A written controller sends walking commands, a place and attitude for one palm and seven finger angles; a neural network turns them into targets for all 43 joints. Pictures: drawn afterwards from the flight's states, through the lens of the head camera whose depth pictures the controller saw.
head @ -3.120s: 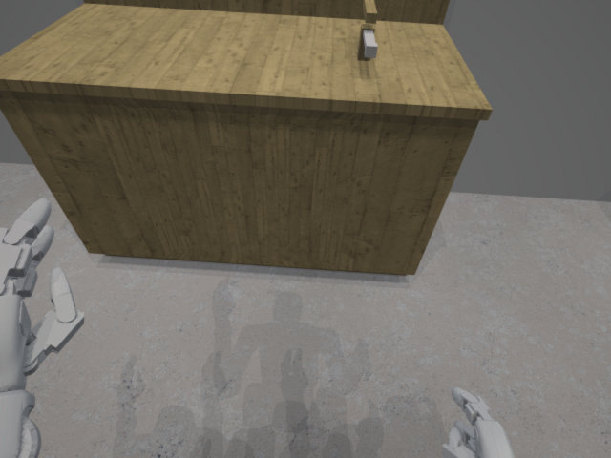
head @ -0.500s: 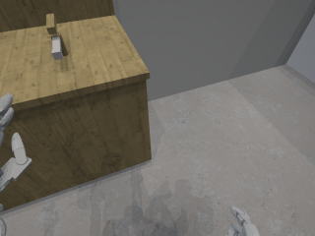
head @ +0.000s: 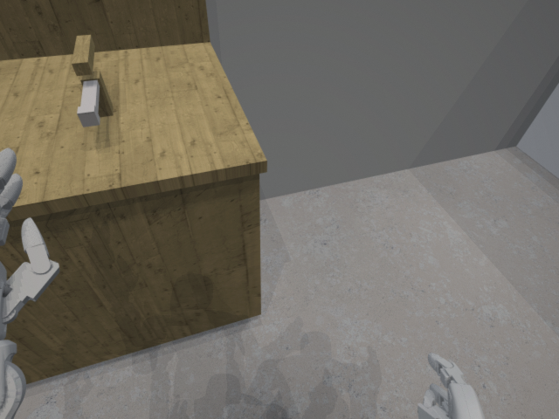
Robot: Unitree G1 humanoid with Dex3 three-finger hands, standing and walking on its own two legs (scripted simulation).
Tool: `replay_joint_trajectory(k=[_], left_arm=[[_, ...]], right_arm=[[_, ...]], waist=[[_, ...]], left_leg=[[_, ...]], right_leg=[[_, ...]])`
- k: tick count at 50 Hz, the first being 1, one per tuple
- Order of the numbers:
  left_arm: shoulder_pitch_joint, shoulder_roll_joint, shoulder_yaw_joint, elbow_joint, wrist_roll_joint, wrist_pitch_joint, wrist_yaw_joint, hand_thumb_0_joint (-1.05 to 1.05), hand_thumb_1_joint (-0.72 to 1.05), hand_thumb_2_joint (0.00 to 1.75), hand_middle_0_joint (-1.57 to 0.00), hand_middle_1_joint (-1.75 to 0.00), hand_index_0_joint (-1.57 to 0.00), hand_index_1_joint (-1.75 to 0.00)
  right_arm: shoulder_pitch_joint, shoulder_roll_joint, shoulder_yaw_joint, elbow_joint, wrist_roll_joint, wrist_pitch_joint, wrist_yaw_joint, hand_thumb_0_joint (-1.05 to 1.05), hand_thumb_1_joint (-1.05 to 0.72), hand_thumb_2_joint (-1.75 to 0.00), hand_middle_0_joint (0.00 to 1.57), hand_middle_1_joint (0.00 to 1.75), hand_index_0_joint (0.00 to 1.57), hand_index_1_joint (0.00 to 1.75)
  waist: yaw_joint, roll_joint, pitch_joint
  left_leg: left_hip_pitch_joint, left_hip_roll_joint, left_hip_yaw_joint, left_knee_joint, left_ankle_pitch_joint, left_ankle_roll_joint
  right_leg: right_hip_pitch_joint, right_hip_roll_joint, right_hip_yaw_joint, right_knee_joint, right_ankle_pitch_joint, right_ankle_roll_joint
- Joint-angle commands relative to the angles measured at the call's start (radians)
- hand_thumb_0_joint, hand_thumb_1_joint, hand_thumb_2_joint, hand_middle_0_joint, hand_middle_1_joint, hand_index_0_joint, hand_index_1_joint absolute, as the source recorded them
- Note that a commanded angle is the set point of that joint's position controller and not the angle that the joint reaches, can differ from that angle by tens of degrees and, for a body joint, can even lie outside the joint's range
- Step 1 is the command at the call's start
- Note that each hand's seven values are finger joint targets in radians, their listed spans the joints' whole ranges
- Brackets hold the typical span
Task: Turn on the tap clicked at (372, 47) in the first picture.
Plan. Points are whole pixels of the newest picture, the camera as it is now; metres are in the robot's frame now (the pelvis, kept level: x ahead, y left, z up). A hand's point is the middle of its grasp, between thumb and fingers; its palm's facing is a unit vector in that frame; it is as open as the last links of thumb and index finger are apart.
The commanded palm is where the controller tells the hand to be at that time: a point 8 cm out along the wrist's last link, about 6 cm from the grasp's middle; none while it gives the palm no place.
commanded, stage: take the last steps up to it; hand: left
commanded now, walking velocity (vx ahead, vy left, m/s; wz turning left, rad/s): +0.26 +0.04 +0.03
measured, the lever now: (88, 115) +0.56 +0.39 +0.13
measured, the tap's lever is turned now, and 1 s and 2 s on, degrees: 0 0 0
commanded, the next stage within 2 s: come to a stop and stand still in 0.50 s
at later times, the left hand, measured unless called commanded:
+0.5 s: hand (136, 204) +0.31 +0.20 +0.18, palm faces +0.41 -0.80 -0.43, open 7.5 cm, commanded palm +0.25 +0.25 +0.19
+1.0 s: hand (155, 187) +0.35 +0.20 +0.17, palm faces +0.41 -0.81 -0.41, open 7.4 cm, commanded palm +0.30 +0.24 +0.19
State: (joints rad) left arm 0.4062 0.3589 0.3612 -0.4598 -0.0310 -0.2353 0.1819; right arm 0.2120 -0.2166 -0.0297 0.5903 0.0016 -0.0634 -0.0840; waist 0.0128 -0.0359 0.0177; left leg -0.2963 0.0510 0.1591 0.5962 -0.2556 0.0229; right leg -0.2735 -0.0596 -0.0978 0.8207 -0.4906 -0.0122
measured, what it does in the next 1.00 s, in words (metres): walks ahead: right foot, then left foot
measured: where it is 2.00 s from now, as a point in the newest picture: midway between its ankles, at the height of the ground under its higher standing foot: outside the picture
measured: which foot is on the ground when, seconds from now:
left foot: down 0.00-0.26, up 0.28-0.56, down 0.58-0.88, up 0.90-1.00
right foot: up 0.00-0.22, down 0.24-1.00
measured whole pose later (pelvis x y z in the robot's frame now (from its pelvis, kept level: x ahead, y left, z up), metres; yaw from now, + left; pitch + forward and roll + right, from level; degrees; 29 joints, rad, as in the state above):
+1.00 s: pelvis +0.14 -0.05 +0.01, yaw +1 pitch +0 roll +0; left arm 0.47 0.33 0.32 -0.45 -0.03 -0.17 0.16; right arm 0.18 -0.18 0.04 0.62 0.00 -0.06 -0.06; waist 0.02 0.03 0.04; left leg -0.34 0.02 0.03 0.79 -0.43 -0.04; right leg -0.28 -0.01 -0.10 0.52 -0.24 -0.04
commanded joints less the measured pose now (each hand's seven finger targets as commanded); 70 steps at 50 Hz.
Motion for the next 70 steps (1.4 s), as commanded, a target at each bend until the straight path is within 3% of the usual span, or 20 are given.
replay_joint_trajectory(k=[1, 4, 10, 11, 13, 14, 17, 19, 27, 30, 31, 34, 37, 40, 45, 48, 55, 59, 64, 70], left_arm=[[-0.081, 0.178, 0.078, -0.266, 0.012, -0.062, -0.01, 0.0, 0.9, 0.9, -0.2, -0.3, -0.2, -0.3], [-0.007, 0.171, 0.097, -0.355, 0.008, -0.057, -0.009, 0.0, 0.9, 0.9, -0.2, -0.3, -0.2, -0.3], [-0.022, 0.146, 0.099, -0.203, 0.006, -0.037, -0.006, 0.0, 0.9, 0.9, -0.2, -0.3, -0.2, -0.3], [-0.027, 0.163, 0.112, -0.163, 0.012, -0.034, -0.004, 0.0, 0.9, 0.9, -0.2, -0.3, -0.2, -0.3], [-0.062, 0.214, 0.146, -0.137, 0.008, -0.024, -0.003, 0.0, 0.9, 0.9, -0.2, -0.3, -0.2, -0.3], [-0.09, 0.202, 0.128, -0.148, 0.001, -0.029, -0.011, 0.0, 0.9, 0.9, -0.2, -0.3, -0.2, -0.3], [-0.008, 0.186, 0.131, -0.177, 0.013, -0.056, -0.014, 0.0, 0.9, 0.9, -0.2, -0.3, -0.2, -0.3], [-0.03, 0.184, 0.121, -0.261, 0.014, -0.074, -0.01, 0.0, 0.9, 0.9, -0.2, -0.3, -0.2, -0.3], [0.021, 0.183, 0.132, -0.293, 0.005, -0.059, 0.019, 0.0, 0.9, 0.9, -0.2, -0.3, -0.2, -0.3], [0.019, 0.162, 0.112, -0.216, 0.0, -0.066, 0.006, 0.0, 0.9, 0.9, -0.2, -0.3, -0.2, -0.3], [-0.004, 0.179, 0.108, -0.227, 0.006, -0.063, 0.001, 0.0, 0.9, 0.9, -0.2, -0.3, -0.2, -0.3], [-0.005, 0.172, 0.09, -0.311, 0.002, -0.055, -0.007, 0.0, 0.9, 0.9, -0.2, -0.3, -0.2, -0.3], [0.064, 0.152, 0.079, -0.315, -0.007, -0.029, -0.007, 0.0, 0.9, 0.9, -0.2, -0.3, -0.2, -0.3], [0.044, 0.172, 0.104, -0.272, -0.006, -0.021, -0.004, 0.0, 0.9, 0.9, -0.2, -0.3, -0.2, -0.3], [0.022, 0.173, 0.1, -0.167, -0.016, 0.009, -0.009, 0.0, 0.9, 0.9, -0.2, -0.3, -0.2, -0.3], [0.004, 0.178, 0.107, -0.192, 0.001, -0.001, 0.0, 0.0, 0.9, 0.9, -0.2, -0.3, -0.2, -0.3], [0.063, 0.173, 0.108, -0.298, 0.005, -0.01, 0.01, 0.0, 0.9, 0.9, -0.2, -0.3, -0.2, -0.3], [0.029, 0.182, 0.106, -0.333, 0.004, -0.039, 0.0, 0.0, 0.9, 0.9, -0.2, -0.3, -0.2, -0.3], [0.003, 0.127, 0.043, -0.234, 0.014, -0.039, -0.01, 0.0, 0.9, 0.9, -0.2, -0.3, -0.2, -0.3], [-0.01, 0.138, 0.057, -0.164, 0.001, -0.018, -0.017, 0.0, 0.9, 0.9, -0.2, -0.3, -0.2, -0.3]], right_arm=[[-0.073, -0.096, -0.021, -0.126, 0.004, -0.068, 0.011, 0.0, -0.9, -0.9, 0.2, 0.3, 0.2, 0.3], [-0.07, -0.105, -0.021, -0.122, 0.003, -0.087, 0.022, 0.0, -0.9, -0.9, 0.2, 0.3, 0.2, 0.3], [-0.073, -0.094, -0.011, -0.11, 0.007, -0.084, 0.014, 0.0, -0.9, -0.9, 0.2, 0.3, 0.2, 0.3], [-0.067, -0.087, -0.01, -0.104, 0.006, -0.077, 0.011, 0.0, -0.9, -0.9, 0.2, 0.3, 0.2, 0.3], [-0.093, -0.067, -0.006, -0.12, 0.005, -0.073, 0.017, 0.0, -0.9, -0.9, 0.2, 0.3, 0.2, 0.3], [-0.099, -0.091, -0.022, -0.108, 0.004, -0.073, 0.024, 0.0, -0.9, -0.9, 0.2, 0.3, 0.2, 0.3], [-0.11, -0.068, 0.006, -0.077, 0.001, -0.049, 0.027, 0.0, -0.9, -0.9, 0.2, 0.3, 0.2, 0.3], [-0.12, -0.068, 0.001, -0.093, 0.002, -0.044, 0.023, 0.0, -0.9, -0.9, 0.2, 0.3, 0.2, 0.3], [-0.065, -0.087, -0.029, -0.14, -0.003, -0.042, 0.005, 0.0, -0.9, -0.9, 0.2, 0.3, 0.2, 0.3], [-0.057, -0.105, -0.026, -0.144, 0.003, -0.043, 0.002, 0.0, -0.9, -0.9, 0.2, 0.3, 0.2, 0.3], [-0.07, -0.102, -0.02, -0.144, -0.008, -0.049, 0.006, 0.0, -0.9, -0.9, 0.2, 0.3, 0.2, 0.3], [-0.066, -0.103, -0.02, -0.133, -0.004, -0.07, 0.021, 0.0, -0.9, -0.9, 0.2, 0.3, 0.2, 0.3], [-0.049, -0.102, -0.009, -0.138, -0.001, -0.088, 0.033, 0.0, -0.9, -0.9, 0.2, 0.3, 0.2, 0.3], [-0.07, -0.095, 0.01, -0.144, -0.003, -0.087, 0.024, 0.0, -0.9, -0.9, 0.2, 0.3, 0.2, 0.3], [-0.066, -0.064, 0.012, -0.136, -0.001, -0.06, 0.021, 0.0, -0.9, -0.9, 0.2, 0.3, 0.2, 0.3], [-0.103, -0.047, 0.031, -0.128, -0.002, -0.049, 0.015, 0.0, -0.9, -0.9, 0.2, 0.3, 0.2, 0.3], [-0.081, -0.08, 0.002, -0.149, -0.006, -0.023, 0.007, 0.0, -0.9, -0.9, 0.2, 0.3, 0.2, 0.3], [-0.101, -0.099, 0.003, -0.164, -0.012, -0.04, 0.003, 0.0, -0.9, -0.9, 0.2, 0.3, 0.2, 0.3], [-0.048, -0.117, -0.01, -0.128, -0.004, -0.082, 0.021, 0.0, -0.9, -0.9, 0.2, 0.3, 0.2, 0.3], [-0.078, -0.11, -0.005, -0.134, 0.003, -0.058, 0.022, 0.0, -0.9, -0.9, 0.2, 0.3, 0.2, 0.3]], waist=[[-0.019, 0.204, -0.059], [-0.007, 0.281, -0.11], [-0.014, 0.209, -0.093], [-0.011, 0.116, -0.099], [0.011, -0.293, -0.101], [0.004, -0.273, -0.089], [-0.007, -0.094, -0.082], [-0.017, -0.093, -0.123], [-0.016, -0.003, -0.154], [-0.023, 0.341, -0.116], [-0.022, 0.321, -0.084], [-0.01, 0.224, -0.133], [-0.021, 0.282, -0.151], [-0.014, 0.214, -0.12], [-0.017, -0.157, -0.127], [-0.011, -0.114, -0.171], [-0.017, -0.032, -0.209], [0.0, 0.333, -0.118], [-0.016, 0.217, -0.126], [-0.013, 0.029, -0.116]], left_leg=[[0.232, 0.341, -0.497, -0.298, 0.098, 0.235], [0.159, 0.243, -0.244, -0.269, 0.209, 0.157], [-0.014, 0.18, -0.108, -0.122, 0.022, 0.064], [-0.084, 0.141, -0.073, 0.002, -0.051, 0.042], [-0.363, -0.027, -0.042, 0.461, -0.317, -0.023], [-0.373, 0.0, -0.142, 0.58, -0.293, -0.031], [-0.356, 0.045, -0.153, 0.57, -0.16, -0.048], [-0.253, 0.055, -0.124, 0.373, -0.142, -0.045], [0.115, -0.007, -0.01, -0.152, 0.087, -0.019], [0.229, 0.32, -0.492, -0.298, 0.239, 0.165], [0.173, 0.353, -0.548, -0.321, 0.249, 0.197], [0.234, 0.259, -0.297, -0.201, 0.587, 0.126], [0.194, 0.214, -0.182, -0.186, 0.607, 0.06], [0.032, 0.192, -0.15, -0.161, 0.372, 0.01], [-0.075, -0.024, -0.115, 0.19, -0.187, -0.059], [-0.129, -0.025, -0.163, 0.259, -0.212, -0.053], [0.083, -0.014, -0.126, -0.175, 0.084, -0.035], [0.044, 0.214, -0.342, -0.31, 0.401, 0.045], [0.176, 0.191, -0.247, -0.187, 0.608, 0.04], [-0.025, 0.066, -0.17, -0.154, 0.085, -0.032]], right_leg=[[-0.39, -0.034, 0.096, 0.276, -0.04, 0.024], [-0.237, -0.02, 0.01, 0.105, 0.064, 0.034], [0.107, 0.044, -0.099, -0.3, 0.202, 0.038], [0.18, -0.008, -0.014, -0.366, 0.204, 0.01], [0.262, -0.345, 0.563, -0.545, 0.237, -0.164], [0.217, -0.368, 0.607, -0.58, 0.161, -0.184], [0.2, -0.297, 0.304, -0.502, 0.466, -0.164], [0.196, -0.275, 0.169, -0.454, 0.671, -0.137], [0.113, -0.168, 0.1, -0.306, 0.433, -0.059], [-0.215, 0.029, 0.011, 0.099, -0.124, 0.024], [-0.231, 0.011, 0.058, 0.18, -0.127, 0.021], [-0.169, 0.011, 0.045, -0.012, 0.034, 0.034], [-0.022, 0.044, 0.0, -0.229, 0.139, 0.037], [0.157, 0.024, 0.019, -0.375, 0.345, 0.035], [0.102, -0.241, 0.359, -0.492, 0.77, -0.103], [0.206, -0.252, 0.271, -0.425, 0.921, -0.118], [0.178, -0.159, 0.176, -0.362, 0.592, -0.048], [0.024, 0.02, 0.049, -0.156, 0.133, 0.03], [0.007, 0.037, 0.042, -0.285, 0.166, 0.03], [0.147, -0.04, 0.169, -0.416, 0.41, -0.007]])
